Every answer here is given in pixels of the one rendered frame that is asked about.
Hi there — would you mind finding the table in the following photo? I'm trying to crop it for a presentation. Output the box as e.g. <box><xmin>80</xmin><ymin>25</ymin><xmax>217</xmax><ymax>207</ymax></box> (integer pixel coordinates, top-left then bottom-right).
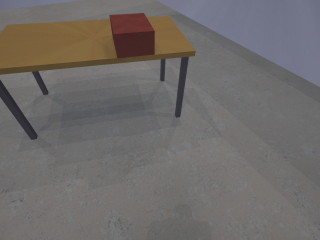
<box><xmin>0</xmin><ymin>16</ymin><xmax>196</xmax><ymax>140</ymax></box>

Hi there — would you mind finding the carton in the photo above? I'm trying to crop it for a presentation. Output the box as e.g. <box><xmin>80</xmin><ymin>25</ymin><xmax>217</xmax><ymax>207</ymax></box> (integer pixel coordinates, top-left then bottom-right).
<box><xmin>109</xmin><ymin>13</ymin><xmax>155</xmax><ymax>58</ymax></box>

